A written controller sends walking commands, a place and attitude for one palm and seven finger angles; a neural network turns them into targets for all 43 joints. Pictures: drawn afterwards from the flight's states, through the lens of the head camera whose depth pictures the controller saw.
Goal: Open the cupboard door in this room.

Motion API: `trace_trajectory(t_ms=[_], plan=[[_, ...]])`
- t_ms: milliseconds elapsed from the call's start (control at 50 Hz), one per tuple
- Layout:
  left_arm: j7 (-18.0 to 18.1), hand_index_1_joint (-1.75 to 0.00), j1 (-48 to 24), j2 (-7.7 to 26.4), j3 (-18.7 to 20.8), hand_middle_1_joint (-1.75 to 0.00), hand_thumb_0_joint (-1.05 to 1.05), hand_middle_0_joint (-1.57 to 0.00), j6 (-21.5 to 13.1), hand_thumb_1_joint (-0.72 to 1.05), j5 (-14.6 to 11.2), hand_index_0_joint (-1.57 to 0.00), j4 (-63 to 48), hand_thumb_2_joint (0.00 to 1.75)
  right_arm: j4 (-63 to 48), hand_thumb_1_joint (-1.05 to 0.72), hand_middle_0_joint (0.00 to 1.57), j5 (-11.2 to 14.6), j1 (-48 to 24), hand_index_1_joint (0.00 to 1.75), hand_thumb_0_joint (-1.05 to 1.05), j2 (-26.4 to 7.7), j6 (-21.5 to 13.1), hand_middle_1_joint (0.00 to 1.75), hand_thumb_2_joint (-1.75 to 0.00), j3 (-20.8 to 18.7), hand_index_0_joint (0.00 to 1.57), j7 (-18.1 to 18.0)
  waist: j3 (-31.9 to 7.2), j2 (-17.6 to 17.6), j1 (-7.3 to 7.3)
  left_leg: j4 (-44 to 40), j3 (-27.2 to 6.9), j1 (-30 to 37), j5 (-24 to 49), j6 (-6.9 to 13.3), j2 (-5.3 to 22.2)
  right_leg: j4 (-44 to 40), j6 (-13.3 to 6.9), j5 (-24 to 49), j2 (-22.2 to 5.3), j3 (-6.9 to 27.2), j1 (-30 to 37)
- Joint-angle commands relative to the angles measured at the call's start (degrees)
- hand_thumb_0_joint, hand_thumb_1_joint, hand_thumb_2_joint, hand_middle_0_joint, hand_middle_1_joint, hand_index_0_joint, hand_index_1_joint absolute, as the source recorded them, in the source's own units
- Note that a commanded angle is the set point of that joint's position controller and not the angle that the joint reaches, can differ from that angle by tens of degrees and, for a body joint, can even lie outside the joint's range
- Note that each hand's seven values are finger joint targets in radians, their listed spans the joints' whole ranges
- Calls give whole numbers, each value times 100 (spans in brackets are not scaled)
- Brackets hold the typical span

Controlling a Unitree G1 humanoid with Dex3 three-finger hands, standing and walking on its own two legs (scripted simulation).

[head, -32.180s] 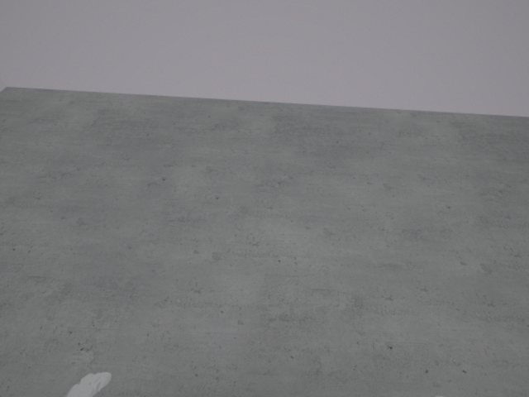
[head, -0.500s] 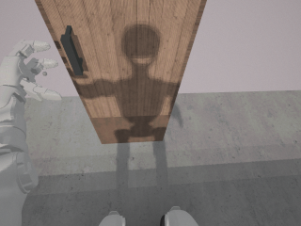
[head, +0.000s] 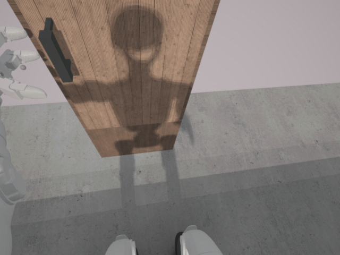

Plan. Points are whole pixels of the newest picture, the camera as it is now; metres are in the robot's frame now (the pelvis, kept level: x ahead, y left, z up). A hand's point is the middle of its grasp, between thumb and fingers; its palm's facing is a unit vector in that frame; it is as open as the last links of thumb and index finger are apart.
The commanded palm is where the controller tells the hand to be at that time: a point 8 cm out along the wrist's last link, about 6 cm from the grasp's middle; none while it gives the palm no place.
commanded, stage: move the hooked fingers beside the handle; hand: left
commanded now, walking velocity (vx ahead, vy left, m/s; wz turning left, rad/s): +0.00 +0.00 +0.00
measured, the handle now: (58, 52) +0.54 +0.20 +0.10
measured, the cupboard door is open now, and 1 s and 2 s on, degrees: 0 0 0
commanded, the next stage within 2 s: slide the fingers in behind the handle in 0.66 s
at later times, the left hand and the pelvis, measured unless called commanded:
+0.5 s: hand (19, 75) +0.48 +0.27 +0.10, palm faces +0.05 -1.00 -0.01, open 14.0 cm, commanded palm +0.46 +0.31 +0.10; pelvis +0.01 +0.01 +0.00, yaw +1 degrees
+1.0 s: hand (30, 70) +0.49 +0.25 +0.10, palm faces +0.04 -1.00 +0.01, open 14.0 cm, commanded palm +0.46 +0.29 +0.10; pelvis -0.01 +0.00 +0.00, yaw +1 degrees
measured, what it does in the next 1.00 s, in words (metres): stands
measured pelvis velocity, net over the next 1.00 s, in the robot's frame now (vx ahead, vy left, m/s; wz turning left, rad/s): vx -0.01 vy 0.00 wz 0.01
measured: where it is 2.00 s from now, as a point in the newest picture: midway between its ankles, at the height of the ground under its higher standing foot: outside the picture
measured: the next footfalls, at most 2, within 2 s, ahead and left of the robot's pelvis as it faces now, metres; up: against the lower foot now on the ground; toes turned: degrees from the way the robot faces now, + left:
none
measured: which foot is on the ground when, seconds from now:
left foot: down 0.00-1.00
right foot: down 0.00-1.00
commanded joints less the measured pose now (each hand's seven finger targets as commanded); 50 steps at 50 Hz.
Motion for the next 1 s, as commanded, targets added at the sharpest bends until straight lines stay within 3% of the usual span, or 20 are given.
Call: trace_trajectory(t_ms=[0,20,120,160,180,200,240,260,300,360,400,420,500,560,580,620,660,700,820,980], plan=[[39,-120,-2309,1856,312,-120,0,-30,-456,-50,-230,-30,-1491,30,-392,-90,20,14,827,30,0,-1059,-21,30,-90,-402,20,-67,-2633,891,146,-550,-394,1785,2559,63,-254,-254,-199,1849,337,78,1375],[61,-120,-2339,1893,349,-120,0,-30,-498,-50,-210,-30,-1664,30,-400,-90,20,6,849,30,0,-1062,-10,30,-90,-426,20,-56,-2894,983,167,-549,-424,1993,2708,42,-248,-235,-194,1878,343,61,1376],[86,-120,-2088,1682,309,-120,0,-30,-582,-50,-251,-30,-1890,30,-373,-90,20,0,803,30,0,-1018,29,30,-90,-460,20,-11,-3033,1224,194,-455,-488,2490,3397,-23,-191,-216,-202,2035,371,15,1213],[34,-120,-1835,1498,194,-120,0,-30,-493,-50,-300,-30,-1857,30,-390,-90,20,20,754,30,0,-1012,52,30,-90,-457,20,-3,-2938,1127,226,-493,-497,2488,3499,-33,-179,-240,-200,2057,363,-11,1249],[-7,-120,-1813,1156,-81,-120,0,-30,-425,-50,-304,-30,-1908,30,-400,-90,20,32,689,30,0,-977,50,30,-90,-458,20,8,-2876,1413,197,-493,-496,2606,3596,-54,-177,-250,-206,2005,355,-21,1101],[-33,-120,-1825,859,-255,-120,0,-30,-374,-50,-357,-30,-1934,30,-386,-90,20,28,716,30,0,-959,42,30,-90,-467,20,23,-2835,1422,151,-465,-537,2791,3818,-67,-153,-255,-224,1989,372,-58,946],[-39,-120,-1657,775,-297,-120,0,-30,-228,-50,-398,-30,-1696,30,-346,-90,20,25,706,30,0,-992,63,30,-90,-474,20,38,-2546,1062,124,-506,-556,2602,3604,-63,-138,-308,-191,1877,376,-96,890],[-14,-120,-1515,887,-162,-120,0,-30,-162,-50,-429,-30,-1479,30,-367,-90,20,38,690,30,0,-1009,73,30,-90,-479,20,24,-2343,667,136,-534,-517,2289,3285,-15,-160,-326,-187,1866,371,-88,1027],[37,-120,-1654,920,-116,-120,0,-30,-144,-50,-454,-30,-1311,30,-406,-90,20,44,638,30,0,-1029,62,30,-90,-441,20,-2,-2094,467,105,-591,-478,1952,2828,29,-220,-309,-208,1800,350,-80,1101],[175,-120,-1971,1158,-19,-120,0,-30,-335,-50,-315,-30,-1608,30,-436,-90,20,19,610,30,0,-997,36,30,-90,-433,20,-5,-2349,682,163,-542,-484,1979,2881,5,-245,-206,-208,1874,313,-24,1186],[270,-120,-2298,1095,-116,-120,0,-30,-581,-50,-245,-30,-2120,30,-446,-90,20,-6,601,30,0,-960,12,30,-90,-436,20,13,-2715,1168,159,-457,-549,2448,3310,-61,-222,-120,-229,1862,320,-19,997],[312,-120,-2349,1314,65,-120,0,-30,-685,-50,-221,-30,-2290,30,-415,-90,20,-20,593,30,0,-955,5,30,-90,-455,20,25,-3030,1312,223,-406,-567,2665,3473,-99,-203,-114,-220,1896,327,3,1031],[252,-120,-2322,1253,49,-120,0,-30,-652,-50,-329,-30,-1688,30,-349,-90,20,22,504,30,0,-976,-7,30,-90,-401,20,-9,-2597,798,108,-465,-545,2150,2785,-30,-234,-175,-223,1750,340,-10,1226],[198,-120,-2303,1038,-247,-120,0,-30,-392,-50,-197,-30,-1228,30,-324,-90,20,51,476,30,0,-976,-34,30,-90,-372,20,-44,-2267,827,29,-543,-499,1811,2204,16,-285,-248,-207,1485,300,2,1100],[207,-120,-2216,1197,-175,-120,0,-30,-332,-50,-142,-30,-1152,30,-339,-90,20,51,499,30,0,-1003,-34,30,-90,-368,20,-55,-2190,764,61,-563,-511,1706,2131,20,-281,-245,-213,1441,291,-5,1098],[207,-120,-2233,1167,-225,-120,0,-30,-343,-50,-121,-30,-1279,30,-368,-90,20,40,518,30,0,-995,-47,30,-90,-362,20,-66,-2417,974,96,-551,-523,1887,2298,4,-283,-217,-220,1469,280,1,1055],[210,-120,-2385,1032,-305,-120,0,-30,-368,-50,-180,-30,-1219,30,-347,-90,20,33,529,30,0,-993,-76,30,-90,-358,20,-58,-2331,806,2,-523,-496,1776,2001,21,-280,-263,-199,1294,291,23,976],[223,-120,-2468,1364,-36,-120,0,-30,-448,-50,-256,-30,-1175,30,-342,-90,20,27,585,30,0,-1042,-89,30,-90,-349,20,-89,-2332,450,3,-536,-511,1519,1852,59,-288,-250,-202,1314,305,49,1229],[226,-120,-2475,1451,-9,-120,0,-30,-547,-50,-153,-30,-1337,30,-334,-90,20,17,661,30,0,-1013,-128,30,-90,-366,20,-70,-2755,970,94,-501,-457,1686,1986,41,-304,-208,-204,1406,292,91,1263],[283,-120,-2136,1360,36,-120,0,-30,-431,-50,-249,-30,-1631,30,-412,-90,20,38,664,30,0,-986,-74,30,-90,-401,20,-33,-2734,783,154,-558,-339,1555,2044,83,-307,-296,-176,1681,313,123,1598]])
